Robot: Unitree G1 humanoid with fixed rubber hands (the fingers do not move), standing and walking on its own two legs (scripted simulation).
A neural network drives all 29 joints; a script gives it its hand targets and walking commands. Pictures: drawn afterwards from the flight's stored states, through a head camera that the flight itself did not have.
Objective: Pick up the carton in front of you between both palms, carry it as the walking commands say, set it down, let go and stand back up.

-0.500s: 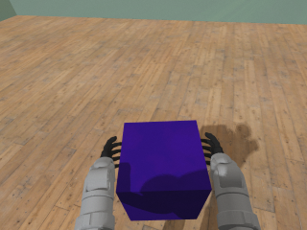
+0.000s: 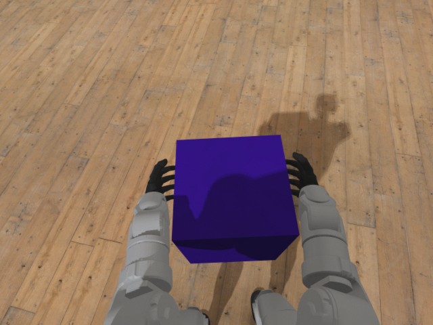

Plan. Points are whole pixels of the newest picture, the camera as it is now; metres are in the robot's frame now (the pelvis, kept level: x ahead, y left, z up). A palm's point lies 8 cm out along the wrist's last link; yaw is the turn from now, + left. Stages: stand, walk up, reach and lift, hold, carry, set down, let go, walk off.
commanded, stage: set down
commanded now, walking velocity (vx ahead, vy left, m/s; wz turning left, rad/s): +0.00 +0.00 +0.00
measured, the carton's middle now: (230, 206) +0.35 -0.03 -0.10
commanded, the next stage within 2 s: none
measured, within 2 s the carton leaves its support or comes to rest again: neither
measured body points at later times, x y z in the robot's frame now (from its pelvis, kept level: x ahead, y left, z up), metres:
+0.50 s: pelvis -0.03 +0.00 -0.12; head +0.19 -0.02 +0.27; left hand +0.41 +0.11 -0.20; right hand +0.39 -0.20 -0.21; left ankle +0.01 +0.13 -0.72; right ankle +0.07 -0.13 -0.72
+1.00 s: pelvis -0.06 +0.00 -0.25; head +0.23 -0.02 +0.09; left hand +0.46 +0.09 -0.36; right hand +0.40 -0.21 -0.37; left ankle +0.01 +0.13 -0.72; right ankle +0.07 -0.13 -0.72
